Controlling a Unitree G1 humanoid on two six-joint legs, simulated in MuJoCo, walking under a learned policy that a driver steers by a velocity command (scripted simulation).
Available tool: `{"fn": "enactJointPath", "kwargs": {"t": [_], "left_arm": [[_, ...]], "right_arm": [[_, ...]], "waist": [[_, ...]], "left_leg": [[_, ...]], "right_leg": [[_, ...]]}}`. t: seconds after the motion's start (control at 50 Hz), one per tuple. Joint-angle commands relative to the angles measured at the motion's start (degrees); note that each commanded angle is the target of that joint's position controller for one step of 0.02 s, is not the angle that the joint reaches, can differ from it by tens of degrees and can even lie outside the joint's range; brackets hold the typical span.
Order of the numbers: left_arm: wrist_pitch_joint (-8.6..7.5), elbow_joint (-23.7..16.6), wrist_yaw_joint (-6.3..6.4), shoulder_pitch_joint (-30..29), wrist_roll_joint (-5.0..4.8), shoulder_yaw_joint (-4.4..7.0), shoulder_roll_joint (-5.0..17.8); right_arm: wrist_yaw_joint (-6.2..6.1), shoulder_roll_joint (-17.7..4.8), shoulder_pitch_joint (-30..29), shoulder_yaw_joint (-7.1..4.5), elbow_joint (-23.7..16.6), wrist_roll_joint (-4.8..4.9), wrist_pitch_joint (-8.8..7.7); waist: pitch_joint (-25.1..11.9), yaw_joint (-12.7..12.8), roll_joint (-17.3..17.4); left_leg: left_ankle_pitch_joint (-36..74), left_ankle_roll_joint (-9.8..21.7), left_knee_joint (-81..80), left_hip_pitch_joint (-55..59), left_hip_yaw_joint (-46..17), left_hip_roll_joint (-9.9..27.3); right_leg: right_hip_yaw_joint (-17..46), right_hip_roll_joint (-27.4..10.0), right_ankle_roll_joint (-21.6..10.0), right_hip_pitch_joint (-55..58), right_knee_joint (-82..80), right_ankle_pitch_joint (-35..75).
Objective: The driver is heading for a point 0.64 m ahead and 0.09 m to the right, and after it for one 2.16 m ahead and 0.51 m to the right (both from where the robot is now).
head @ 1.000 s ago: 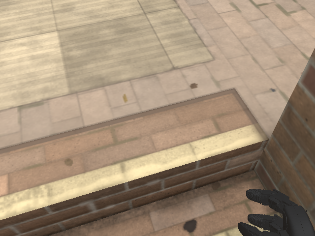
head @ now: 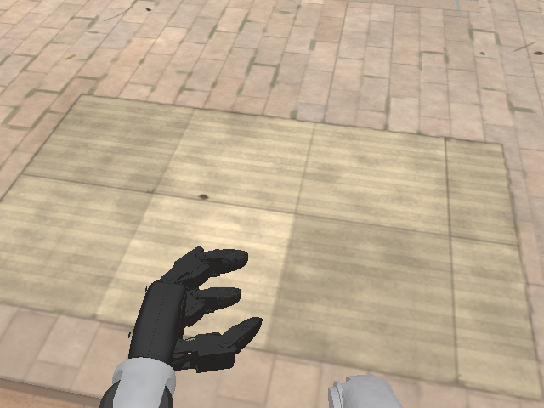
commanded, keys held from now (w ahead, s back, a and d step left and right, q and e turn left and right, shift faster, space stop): w+q+shift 0.16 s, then w+shift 0.02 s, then w+e+shift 0.50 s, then e+shift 0.32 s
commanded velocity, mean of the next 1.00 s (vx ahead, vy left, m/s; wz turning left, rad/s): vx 0.85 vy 0.00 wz -0.20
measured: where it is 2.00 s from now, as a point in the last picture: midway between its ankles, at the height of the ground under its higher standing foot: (237, 247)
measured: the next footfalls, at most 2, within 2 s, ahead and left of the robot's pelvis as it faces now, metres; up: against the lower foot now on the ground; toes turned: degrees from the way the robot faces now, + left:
right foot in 0.22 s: +0.30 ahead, -0.13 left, +0.20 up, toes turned +10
left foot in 0.56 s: +0.45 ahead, +0.17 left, +0.20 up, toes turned +6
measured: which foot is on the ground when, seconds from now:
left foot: down 0.00-0.22, up 0.24-0.54, down 0.56-0.92, up 0.94-1.00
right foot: up 0.00-0.20, down 0.22-0.56, up 0.58-0.94, down 0.96-1.00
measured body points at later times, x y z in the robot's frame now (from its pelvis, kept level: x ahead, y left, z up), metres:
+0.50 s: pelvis +0.32 +0.00 +0.19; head +0.29 +0.03 +0.64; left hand +0.23 +0.26 +0.04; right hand +0.63 -0.12 +0.20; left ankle +0.40 +0.15 -0.47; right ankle +0.26 -0.14 -0.51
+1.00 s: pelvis +0.68 +0.02 +0.18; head +0.71 +0.01 +0.63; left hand +0.95 +0.21 +0.11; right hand +0.68 -0.27 +0.07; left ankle +0.48 +0.20 -0.41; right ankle +0.80 -0.05 -0.52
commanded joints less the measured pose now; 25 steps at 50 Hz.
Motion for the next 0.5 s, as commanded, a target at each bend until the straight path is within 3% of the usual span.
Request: {"fn": "enactJointPath", "kwargs": {"t": [0.02, 0.04, 0.06, 0.08, 0.1, 0.12, 0.14, 0.16, 0.18, 0.2, 0.22, 0.24, 0.26, 0.28, 0.3, 0.32, 0.34, 0.36, 0.38, 0.4, 0.42, 0.44, 0.46, 0.48, 0.5], "left_arm": [[0.82, -7.95, 1.54, -13.62, 0.14, -0.99, -1.79], [1.94, -8.69, 1.60, -15.64, -0.66, -1.21, -2.60], [3.06, -9.62, 1.21, -17.68, -1.07, -1.25, -1.10], [3.58, -11.43, 0.88, -21.51, -1.41, -1.34, -1.52], [4.10, -10.66, 0.90, -18.06, -1.81, -0.57, -1.49], [4.32, -9.32, 0.71, -14.39, -1.86, -0.25, -1.50], [4.44, -7.20, 0.39, -10.13, -2.31, 0.40, -0.83], [4.64, -4.49, 0.22, -5.72, -3.03, 0.66, -1.02], [4.88, -2.36, 0.76, -0.16, -4.73, 1.86, 0.61], [4.44, 0.72, 1.42, 10.72, -5.25, 4.56, 5.89], [3.41, 5.20, 2.02, 22.94, -3.76, 7.45, 14.37], [3.66, 9.55, 1.87, 26.38, -3.68, 8.48, 19.62], [4.63, 8.69, 1.82, 12.66, -4.73, 8.20, 17.11], [4.18, 8.99, 1.11, 4.53, -6.16, 7.42, 12.70], [3.31, 13.01, 0.78, 5.51, -6.39, 6.64, 9.13], [2.10, 16.74, 1.08, 9.23, -5.22, 6.19, 6.65], [0.28, 20.66, 1.67, 12.33, -3.72, 5.79, 5.12], [-0.63, 23.37, 1.82, 15.42, -3.01, 5.91, 5.34], [-1.30, 25.60, 2.10, 17.24, -2.62, 6.26, 6.40], [-0.70, 25.16, 2.54, 18.00, -2.39, 6.52, 8.85], [-0.64, 22.88, 3.12, 12.52, -2.52, 7.26, 11.09], [-0.98, 20.33, 3.11, 10.21, -2.60, 8.27, 15.73], [-1.60, 19.03, 2.95, 12.30, -2.60, 9.36, 19.01], [-1.76, 19.65, 2.24, 16.10, -2.91, 10.18, 21.34], [-2.11, 19.20, 1.00, 17.64, -2.94, 10.63, 21.80]], "right_arm": [[0.89, -5.97, 1.75, -1.42, -0.51, 0.51, -3.08], [0.59, -6.79, 2.34, -1.84, -0.17, -0.19, -2.62], [0.00, -6.69, 2.97, -1.95, -1.18, 0.41, -1.92], [-0.78, -6.92, 4.40, -2.28, -1.44, 0.40, -1.38], [-1.08, -7.95, 2.15, -2.63, -3.36, 0.31, -1.19], [-1.01, -10.78, 1.55, -3.61, -4.06, 0.86, -1.25], [-0.92, -10.74, 2.45, -4.10, -4.59, 1.25, -0.70], [-0.88, -11.00, -1.00, -4.55, -6.48, 1.91, 0.07], [-0.75, -10.20, -1.63, -4.51, -7.91, 1.57, 0.21], [-0.11, -12.13, -4.46, -4.91, -8.49, 1.49, -1.01], [1.14, -13.31, -7.18, -5.27, -9.24, 1.67, -4.64], [3.30, -5.65, -9.58, -3.59, -11.39, 1.72, -5.26], [3.60, -0.51, -9.70, -2.54, -14.42, -0.36, -4.35], [3.42, -0.12, -8.94, -1.67, -15.18, -1.77, -4.44], [2.70, 1.33, -10.49, -0.03, -16.42, -2.44, -3.48], [1.93, 2.09, -11.57, 1.06, -17.98, -2.69, -2.56], [1.28, 2.57, -14.62, 2.17, -19.86, -2.94, -1.59], [1.02, 3.61, -15.06, 3.26, -21.24, -2.69, -0.36], [0.77, 2.57, -17.77, 3.34, -22.12, -1.96, 0.73], [0.50, -0.37, -16.56, 3.11, -22.41, -0.33, 1.45], [1.01, -2.99, -18.98, 2.76, -23.75, 1.24, 1.79], [1.94, -5.27, -16.36, 2.16, -22.26, 3.13, 1.38], [2.92, -6.09, -17.31, 1.95, -22.31, 4.70, 0.56], [3.96, -4.83, -16.27, 1.38, -21.66, 5.61, 0.22], [4.31, -3.71, -12.16, 1.30, -20.19, 6.17, -0.82]], "waist": [[6.59, 1.22, -3.33], [6.43, 1.13, -2.54], [6.29, 0.20, -3.71], [5.85, -0.54, -2.93], [3.64, 2.11, -2.87], [-0.74, 3.33, -1.26], [-4.88, 4.06, 0.88], [-8.25, 6.55, 1.46], [-11.79, 8.95, 4.81], [-16.88, 15.59, 5.02], [-24.67, 20.18, -1.04], [-23.95, 17.84, -19.23], [-16.92, 10.79, -24.58], [-7.97, 6.81, -17.37], [-0.87, 4.89, -9.02], [2.72, 3.10, -2.40], [6.07, 1.76, -0.24], [7.40, 0.35, 0.80], [10.19, 0.24, 1.84], [11.80, -1.21, 4.12], [11.48, -3.43, 3.43], [8.34, -4.11, 4.09], [6.42, -2.06, 4.50], [4.54, -0.92, 2.45], [0.80, -2.34, 3.48]], "left_leg": [[-16.12, 7.55, -23.69, -0.77, -21.67, 13.43], [-11.15, 8.89, -27.38, -1.80, -20.80, 14.45], [-6.39, 10.43, -35.71, -6.48, -21.54, 16.33], [0.29, 11.70, -40.89, -10.32, -22.19, 18.89], [12.20, 10.23, -40.04, -10.15, -18.95, 20.53], [25.93, 9.71, -35.39, -6.27, -15.34, 21.52], [35.41, 9.03, -31.12, 0.94, -12.27, 20.95], [53.48, 8.32, -26.74, -0.21, -8.03, 20.34], [72.14, 7.59, -19.35, -1.11, -9.08, 19.28], [89.99, 7.17, -3.38, 1.75, -6.54, 18.05], [94.16, 5.37, 17.58, 0.10, -1.04, 16.77], [41.57, 2.29, 40.15, -16.06, 2.84, 8.34], [15.22, 1.97, 60.12, -27.23, 0.10, 4.37], [12.43, 1.51, 75.00, -32.22, 0.15, 6.16], [6.27, 0.47, 78.57, -35.50, -0.66, 7.95], [0.38, 0.49, 79.28, -37.37, -1.85, 9.69], [-3.85, 0.18, 78.94, -38.60, -3.50, 12.02], [-6.73, -0.41, 74.65, -38.31, -3.51, 14.13], [-11.63, -1.54, 71.77, -39.98, -2.85, 15.43], [-15.35, -4.09, 58.05, -36.75, 0.74, 17.44], [-13.49, -5.22, 40.80, -25.06, 0.43, 20.74], [-5.97, -6.58, 25.81, -10.30, 7.92, 20.41], [-4.58, -7.26, 16.75, 3.80, 11.75, 20.29], [-3.39, -8.00, 12.46, 13.25, 13.67, 18.15], [-1.83, -7.26, 6.70, 22.05, 13.85, 15.98]], "right_leg": [[-1.18, -2.86, -0.61, -13.78, -0.81, -5.22], [-2.60, -2.26, -0.22, -11.86, -6.18, -5.65], [-5.54, -2.37, 0.65, -3.04, -16.84, -5.01], [-6.96, -3.40, 0.58, 5.95, -24.37, -4.58], [-9.14, -3.97, 0.30, 14.99, -26.74, -1.95], [-9.91, -3.66, -0.46, 19.75, -26.22, -4.56], [-10.67, -2.92, -1.08, 22.63, -31.50, -10.53], [-11.35, -0.41, -2.05, 34.42, -39.93, -16.77], [-8.90, 2.96, -2.04, 46.24, -48.24, -21.67], [-5.11, 2.78, -2.43, 55.21, -59.01, -24.30], [5.84, -1.95, -3.89, 64.93, -65.90, -36.15], [36.75, -8.46, -8.91, 68.36, -89.65, -49.10], [64.55, -12.46, -13.59, 59.41, -110.89, -55.84], [62.77, -13.32, -16.64, 52.95, -110.69, -51.31], [55.71, -13.59, -16.71, 46.14, -108.49, -45.29], [48.98, -13.60, -14.63, 42.68, -106.13, -39.30], [42.08, -13.12, -11.63, 40.05, -104.23, -30.60], [36.13, -11.76, -9.23, 38.74, -103.38, -24.95], [30.77, -10.29, -8.28, 37.28, -103.21, -20.17], [24.04, -8.53, -9.13, 34.87, -105.94, -21.55], [19.33, -6.18, -8.48, 26.93, -107.98, -20.74], [11.43, -3.78, -8.04, 23.55, -112.92, -14.67], [9.84, -4.81, -8.00, 19.45, -117.41, -10.55], [10.72, -6.43, -8.60, 20.51, -117.01, -9.30], [8.89, -5.49, -8.86, 23.36, -112.62, -6.58]]}}
Over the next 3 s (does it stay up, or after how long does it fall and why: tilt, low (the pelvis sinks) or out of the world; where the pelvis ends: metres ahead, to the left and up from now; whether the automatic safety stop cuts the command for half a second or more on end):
stays up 0.92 0.03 0.23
